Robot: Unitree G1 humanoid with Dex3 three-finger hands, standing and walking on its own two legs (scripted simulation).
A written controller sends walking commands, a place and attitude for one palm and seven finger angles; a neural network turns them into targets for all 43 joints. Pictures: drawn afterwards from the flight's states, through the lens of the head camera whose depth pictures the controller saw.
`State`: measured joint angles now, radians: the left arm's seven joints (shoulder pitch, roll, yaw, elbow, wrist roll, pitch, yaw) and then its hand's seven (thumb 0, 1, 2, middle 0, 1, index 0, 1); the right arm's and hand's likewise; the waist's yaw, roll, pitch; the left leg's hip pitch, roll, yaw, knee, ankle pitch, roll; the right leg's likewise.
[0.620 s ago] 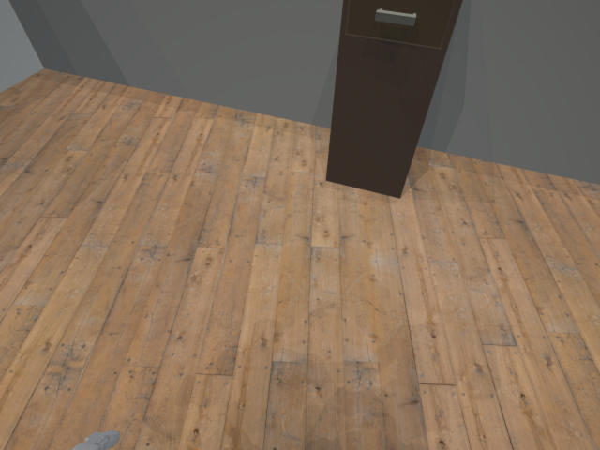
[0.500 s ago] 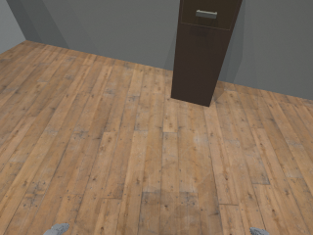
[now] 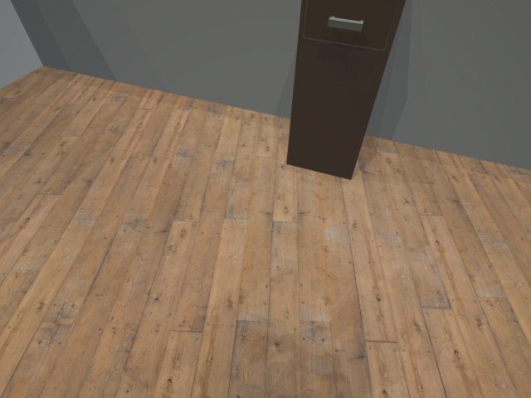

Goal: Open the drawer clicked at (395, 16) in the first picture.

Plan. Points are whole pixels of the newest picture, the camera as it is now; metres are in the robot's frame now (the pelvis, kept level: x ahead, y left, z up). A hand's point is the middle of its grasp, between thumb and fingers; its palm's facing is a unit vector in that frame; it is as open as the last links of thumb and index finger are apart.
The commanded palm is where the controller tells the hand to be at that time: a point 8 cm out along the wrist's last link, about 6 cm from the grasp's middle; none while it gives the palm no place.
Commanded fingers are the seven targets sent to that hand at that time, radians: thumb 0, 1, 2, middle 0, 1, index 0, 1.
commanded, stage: stand and wait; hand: left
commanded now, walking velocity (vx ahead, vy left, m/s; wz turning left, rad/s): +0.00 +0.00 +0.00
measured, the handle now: (346, 22) +1.40 -0.23 +0.04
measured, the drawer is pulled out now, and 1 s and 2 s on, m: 0.00 0.00 0.00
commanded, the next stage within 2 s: look at it before walking up in 0.30 s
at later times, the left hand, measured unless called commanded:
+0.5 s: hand out of the picture +0.06 +0.24 -0.15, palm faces -0.03 -0.94 -0.33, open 7.4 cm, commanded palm none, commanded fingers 0.00 0.90 0.90 -0.20 -0.30 -0.20 -0.30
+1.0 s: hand out of the picture +0.05 +0.25 -0.15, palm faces -0.03 -0.94 -0.33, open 7.4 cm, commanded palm none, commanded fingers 0.00 0.90 0.90 -0.20 -0.30 -0.20 -0.30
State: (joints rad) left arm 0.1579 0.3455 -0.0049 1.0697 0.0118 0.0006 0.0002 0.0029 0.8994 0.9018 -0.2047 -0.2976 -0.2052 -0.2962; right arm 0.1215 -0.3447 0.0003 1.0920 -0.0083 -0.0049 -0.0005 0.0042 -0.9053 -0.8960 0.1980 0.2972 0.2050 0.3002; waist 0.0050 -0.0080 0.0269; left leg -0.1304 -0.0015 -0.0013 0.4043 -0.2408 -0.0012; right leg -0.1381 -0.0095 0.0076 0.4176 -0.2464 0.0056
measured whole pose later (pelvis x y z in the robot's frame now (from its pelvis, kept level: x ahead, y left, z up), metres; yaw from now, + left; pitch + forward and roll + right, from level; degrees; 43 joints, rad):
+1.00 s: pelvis -0.01 +0.00 +0.00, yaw +0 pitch -2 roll +0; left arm 0.15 0.34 -0.01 1.09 0.02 -0.01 0.00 0.00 0.90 0.90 -0.20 -0.30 -0.20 -0.30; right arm 0.11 -0.34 0.01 1.11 -0.01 -0.01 0.01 0.00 -0.91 -0.90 0.20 0.30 0.21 0.30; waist 0.01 0.00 0.03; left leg -0.13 0.00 0.00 0.36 -0.20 0.00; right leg -0.14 -0.01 0.01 0.37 -0.20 0.01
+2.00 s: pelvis +0.29 -0.01 +0.00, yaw -21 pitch +1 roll +1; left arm 0.17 0.22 0.09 0.94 0.04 0.00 -0.03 0.00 0.91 0.90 -0.19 -0.30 -0.19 -0.29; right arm 0.31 -0.20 -0.06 1.06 -0.03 -0.07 -0.01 -0.01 -0.94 -0.90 0.20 0.30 0.20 0.30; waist -0.01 -0.01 0.03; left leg -0.12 0.07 0.28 0.42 -0.30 0.00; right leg -0.53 -0.11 -0.08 0.83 -0.25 -0.01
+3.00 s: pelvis +0.62 -0.15 -0.01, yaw -24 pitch -1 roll +1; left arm 0.13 0.11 0.02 1.02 0.02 -0.03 0.03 0.00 0.90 0.90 -0.20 -0.30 -0.20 -0.30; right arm 0.34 -0.12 -0.04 1.14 -0.01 0.03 -0.01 0.00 -0.91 -0.90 0.20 0.30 0.20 0.30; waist -0.05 0.03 0.03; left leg -0.28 0.03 0.09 0.82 -0.51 -0.02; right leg -0.25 -0.07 -0.16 0.55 -0.28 -0.02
